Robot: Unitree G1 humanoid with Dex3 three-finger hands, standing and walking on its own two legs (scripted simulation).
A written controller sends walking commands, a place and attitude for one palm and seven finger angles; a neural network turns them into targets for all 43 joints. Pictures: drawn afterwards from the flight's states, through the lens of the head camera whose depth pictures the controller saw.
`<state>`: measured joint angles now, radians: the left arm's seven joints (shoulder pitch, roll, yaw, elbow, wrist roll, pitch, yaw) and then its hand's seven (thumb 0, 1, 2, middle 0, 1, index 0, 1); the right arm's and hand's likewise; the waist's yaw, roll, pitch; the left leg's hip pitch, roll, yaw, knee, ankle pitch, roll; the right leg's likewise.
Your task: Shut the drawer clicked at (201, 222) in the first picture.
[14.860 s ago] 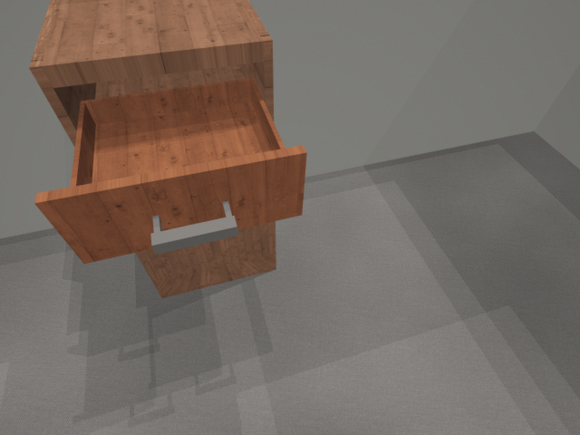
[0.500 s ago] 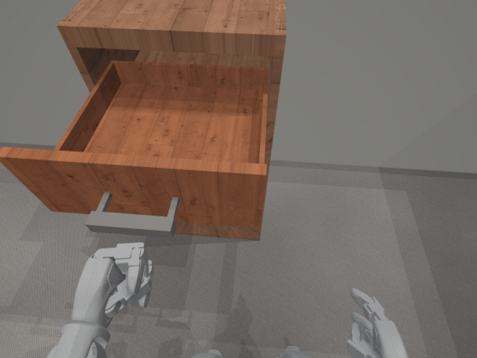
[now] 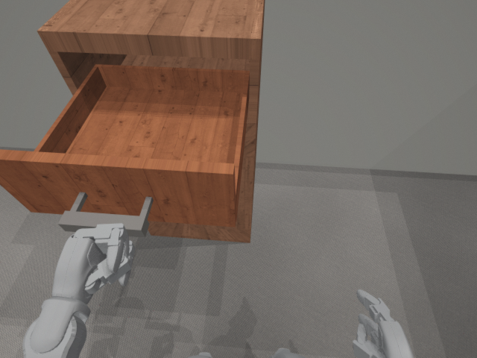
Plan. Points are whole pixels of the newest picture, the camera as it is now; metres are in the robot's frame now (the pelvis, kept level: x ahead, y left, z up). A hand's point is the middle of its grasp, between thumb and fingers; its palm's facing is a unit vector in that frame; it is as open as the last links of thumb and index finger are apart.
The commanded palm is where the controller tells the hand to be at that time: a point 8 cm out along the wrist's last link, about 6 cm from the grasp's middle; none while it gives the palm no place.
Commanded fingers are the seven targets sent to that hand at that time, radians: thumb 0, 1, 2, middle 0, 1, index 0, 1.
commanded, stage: push the drawer shut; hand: left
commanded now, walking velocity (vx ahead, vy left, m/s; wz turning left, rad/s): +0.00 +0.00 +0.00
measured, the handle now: (109, 212) +0.33 +0.22 +0.07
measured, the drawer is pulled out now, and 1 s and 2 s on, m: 0.30 0.19 0.08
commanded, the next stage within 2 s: none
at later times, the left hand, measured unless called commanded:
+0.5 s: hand (124, 238) +0.29 +0.19 +0.06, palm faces -0.08 -0.99 -0.07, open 2.6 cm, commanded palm +0.29 +0.24 +0.07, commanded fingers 0.00 0.90 0.90 -1.40 -1.60 -1.40 -1.60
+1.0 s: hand (136, 200) +0.36 +0.19 +0.06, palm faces -0.10 -0.99 -0.04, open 2.6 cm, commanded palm +0.36 +0.24 +0.07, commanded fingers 0.00 0.90 0.90 -1.40 -1.60 -1.40 -1.60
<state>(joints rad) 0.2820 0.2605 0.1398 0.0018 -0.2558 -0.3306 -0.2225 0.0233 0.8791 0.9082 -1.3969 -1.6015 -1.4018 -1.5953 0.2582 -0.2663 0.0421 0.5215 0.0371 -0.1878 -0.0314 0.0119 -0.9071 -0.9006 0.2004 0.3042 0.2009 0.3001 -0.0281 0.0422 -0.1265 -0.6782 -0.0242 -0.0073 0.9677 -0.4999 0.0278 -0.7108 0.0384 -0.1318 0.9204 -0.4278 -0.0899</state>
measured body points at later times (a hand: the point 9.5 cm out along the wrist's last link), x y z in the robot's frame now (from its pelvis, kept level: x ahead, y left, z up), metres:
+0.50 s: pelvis -0.02 +0.00 +0.00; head +0.04 -0.01 +0.45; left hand +0.29 +0.24 +0.07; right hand +0.14 -0.24 -0.09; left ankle -0.01 +0.10 -0.68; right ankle +0.02 -0.06 -0.68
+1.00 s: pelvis -0.02 +0.03 +0.01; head +0.05 +0.03 +0.45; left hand +0.36 +0.24 +0.07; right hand +0.09 -0.23 -0.10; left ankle -0.01 +0.10 -0.68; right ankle +0.02 -0.06 -0.68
